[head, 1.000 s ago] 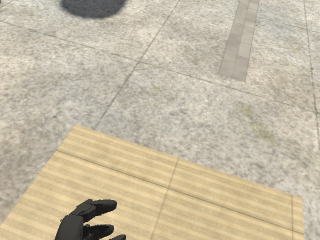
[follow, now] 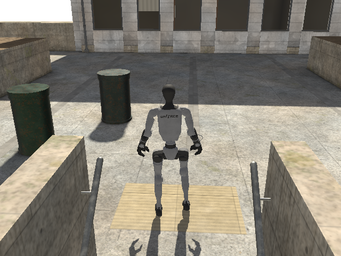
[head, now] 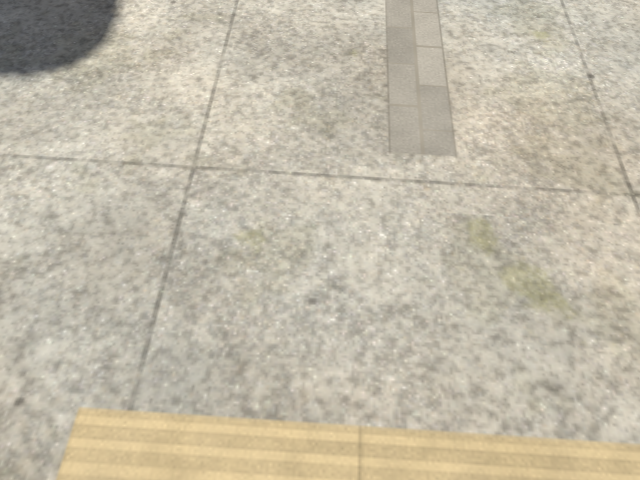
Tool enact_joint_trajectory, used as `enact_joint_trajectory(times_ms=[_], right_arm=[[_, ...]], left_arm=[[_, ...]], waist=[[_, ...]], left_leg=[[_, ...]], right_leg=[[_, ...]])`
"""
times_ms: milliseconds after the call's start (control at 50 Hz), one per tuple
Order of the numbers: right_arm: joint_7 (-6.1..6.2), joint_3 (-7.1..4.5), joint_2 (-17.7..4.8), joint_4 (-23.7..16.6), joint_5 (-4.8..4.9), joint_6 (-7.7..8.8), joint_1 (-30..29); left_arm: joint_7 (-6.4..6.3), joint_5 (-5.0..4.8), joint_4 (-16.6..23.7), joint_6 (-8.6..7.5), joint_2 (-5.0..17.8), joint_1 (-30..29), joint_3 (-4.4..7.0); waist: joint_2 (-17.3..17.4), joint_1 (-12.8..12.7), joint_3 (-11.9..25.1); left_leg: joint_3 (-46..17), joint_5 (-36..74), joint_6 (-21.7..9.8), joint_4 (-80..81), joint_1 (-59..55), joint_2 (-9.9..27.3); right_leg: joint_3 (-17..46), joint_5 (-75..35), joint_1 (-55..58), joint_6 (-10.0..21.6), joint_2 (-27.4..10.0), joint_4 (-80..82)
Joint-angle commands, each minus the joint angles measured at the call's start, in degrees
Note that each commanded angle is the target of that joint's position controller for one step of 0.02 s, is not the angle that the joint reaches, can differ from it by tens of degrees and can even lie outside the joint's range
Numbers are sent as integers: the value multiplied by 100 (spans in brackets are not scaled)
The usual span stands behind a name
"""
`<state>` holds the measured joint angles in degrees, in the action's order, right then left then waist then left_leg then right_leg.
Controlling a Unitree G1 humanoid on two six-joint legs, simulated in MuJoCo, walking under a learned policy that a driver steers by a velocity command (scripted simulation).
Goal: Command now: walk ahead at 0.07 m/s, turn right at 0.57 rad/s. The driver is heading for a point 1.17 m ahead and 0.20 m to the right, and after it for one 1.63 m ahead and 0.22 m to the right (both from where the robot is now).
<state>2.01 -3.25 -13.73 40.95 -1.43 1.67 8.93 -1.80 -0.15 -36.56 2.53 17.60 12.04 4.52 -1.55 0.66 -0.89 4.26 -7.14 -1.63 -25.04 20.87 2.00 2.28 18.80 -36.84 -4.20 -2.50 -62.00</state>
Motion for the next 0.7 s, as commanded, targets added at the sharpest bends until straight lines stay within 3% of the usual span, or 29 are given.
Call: enact_joint_trajectory(times_ms=[20, 100, 140, 160, 180, 200, 220, 240, 260, 280, 320, 360, 420, 440, 520, 560, 580, 600, 620, 640, 660, 680, 700], right_arm=[[34, -205, -885, -378, 59, 75, -474], [-23, -287, -1144, -227, 178, -43, -222], [0, -305, -1133, -181, 263, -104, -226], [10, -269, -963, -82, 256, -130, -14], [-18, -207, -671, -82, 135, -154, 165], [-21, -140, -563, -422, -73, -131, -36], [22, -239, -835, -523, -21, -95, -539], [37, -280, -908, -492, 103, -118, -569], [71, -300, -854, -359, 100, -155, -413], [126, -315, -867, -300, 42, -197, -361], [128, -309, -825, -263, 3, -207, -224], [68, -204, -635, -256, 63, -207, -214], [-5, -98, -498, -274, 105, -204, -347], [-42, -101, -527, -301, 109, -193, -369], [-114, -110, -574, -343, 167, -167, -385], [-157, -95, -504, -321, 162, -122, -247], [-197, -56, -393, -257, 120, -82, -19], [-222, -47, -424, -205, 17, -58, 148], [-201, -99, -695, -206, -49, -63, 415], [-198, -242, -1113, -38, 8, -60, 606], [-198, -269, -1133, -121, 31, -35, 668], [-134, -263, -1106, -144, 7, -4, 592], [-71, -262, -1116, -124, 39, 32, 615]], left_arm=[[70, -15, 352, 10, 80, 221, -31], [196, -14, 552, 75, 213, 30, 31], [266, -3, 520, 54, 207, 264, 74], [246, 12, 440, 39, 321, 470, 146], [174, 35, 486, 16, 805, 630, 288], [116, 74, 721, 16, 1371, 490, 366], [138, 241, 713, -99, 1206, 801, 328], [142, 269, 719, -185, 1048, 552, 263], [119, 151, 787, -217, 879, 112, 228], [95, 32, 869, -221, 656, -189, 151], [57, 41, 974, -234, 474, -430, 63], [26, 52, 880, -227, 443, -248, 55], [-8, 71, 794, -195, 462, -119, 59], [-4, 89, 783, -166, 567, -125, 88], [57, 75, 655, -92, 508, -93, 48], [68, 31, 610, -86, 403, -212, 3], [67, -2, 558, -92, 252, -211, -57], [70, 36, 470, -124, 100, -18, -103], [82, 106, 464, -150, 39, 37, -117], [92, 85, 587, -201, -28, 74, -112], [86, 63, 683, -276, 281, -346, -40], [87, -46, 761, -334, 532, -701, 71], [84, -80, 684, -352, 548, -617, 126]], waist=[[963, -137, 867], [1174, -23, 831], [1104, -167, 853], [886, -184, 835], [-298, -88, 689], [-1895, -22, 441], [-1372, -508, 811], [-1011, -343, 681], [-646, -120, 625], [-605, -45, 667], [-618, 82, 850], [-486, 29, 931], [-605, -117, 967], [-657, -132, 933], [-763, -216, 614], [-723, -95, 587], [-605, 58, 743], [-431, 53, 877], [58, 11, 827], [1305, -140, 611], [1666, 216, 182], [1664, 317, -285], [1458, 238, -395]], left_leg=[[-776, 1347, -1208, 838, -478, 1456], [-719, 742, -1074, 634, -753, 1685], [-517, 396, -745, 173, -730, 1564], [-274, 28, -430, -285, -475, 1352], [348, -942, 128, -1645, 488, 812], [459, -2920, 621, -3093, 2238, -64], [-496, -2981, 583, -4058, 2306, -94], [-707, -2477, 503, -4409, 2295, -2], [-800, -1941, 480, -4372, 2278, 67], [-809, -1660, 496, -4328, 2190, 78], [-740, -1252, 549, -4404, 1804, -50], [-750, -1062, 565, -3805, 1713, -54], [-744, -1063, 564, -2852, 1226, -25], [-721, -1132, 556, -2660, 1030, -32], [-627, -1520, 458, -1806, 415, -89], [-576, -1157, 365, -884, -31, -116], [-489, -521, 271, 2, -651, -150], [-586, -172, 185, 151, -1301, -33], [-1160, -521, -82, 126, -1676, 554], [-1910, -2266, -627, 438, -1455, 977], [-3008, -3664, -1113, 1305, -1057, 1534], [-3485, -3805, -1282, 1618, -867, 1805], [-3496, -3559, -1303, 1638, -961, 1802]], right_leg=[[-152, -299, 758, 72, -146, 744], [-422, 35, 1231, 362, -46, 1734], [-617, -491, 1840, 628, 166, 2833], [-572, -758, 2332, 801, 311, 3334], [765, -1892, 2995, 1173, -557, 3979], [2599, -3252, 3387, 2148, -1842, 4126], [2806, -2893, 3030, 2530, -1968, 4333], [2345, -2484, 2851, 2237, -1632, 4317], [1960, -2183, 2716, 1859, -1263, 4222], [1711, -2381, 2627, 1675, -1091, 4152], [1435, -3078, 2459, 1671, -888, 4029], [1398, -3254, 2751, 1729, -894, 4022], [1406, -2940, 2831, 1747, -884, 3988], [1505, -2577, 2715, 1777, -918, 4027], [1761, -1925, 2385, 1815, -891, 4021], [1792, -2049, 2368, 1721, -793, 3840], [1689, -1361, 2218, 1539, -620, 3823], [1579, -321, 1890, 1250, -378, 3771], [1266, 852, 1271, 967, 8, 3206], [172, 1196, 661, 683, 719, 2483], [-159, 999, 345, 493, 687, 1741], [-4, 950, -48, 465, 432, 995], [73, 1020, -372, 440, 314, 398]])
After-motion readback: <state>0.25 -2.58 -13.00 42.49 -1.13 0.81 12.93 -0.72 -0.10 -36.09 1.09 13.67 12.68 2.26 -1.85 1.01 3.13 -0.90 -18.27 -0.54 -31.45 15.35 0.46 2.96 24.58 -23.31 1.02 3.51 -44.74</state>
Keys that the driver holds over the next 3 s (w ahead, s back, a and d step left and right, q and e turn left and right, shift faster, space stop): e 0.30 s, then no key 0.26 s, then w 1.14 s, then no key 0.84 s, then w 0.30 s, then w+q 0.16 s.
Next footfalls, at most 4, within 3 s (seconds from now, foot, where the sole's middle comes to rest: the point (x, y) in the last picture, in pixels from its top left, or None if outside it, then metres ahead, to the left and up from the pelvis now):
0.18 right None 0.05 -0.15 -0.78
0.60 left None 0.09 0.08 -0.78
0.96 right None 0.10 -0.21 -0.78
1.46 left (359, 461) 0.50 -0.08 -0.78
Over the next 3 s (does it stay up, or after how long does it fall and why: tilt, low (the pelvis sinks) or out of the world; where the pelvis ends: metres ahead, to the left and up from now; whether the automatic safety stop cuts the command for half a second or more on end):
stays up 0.75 -0.28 0.01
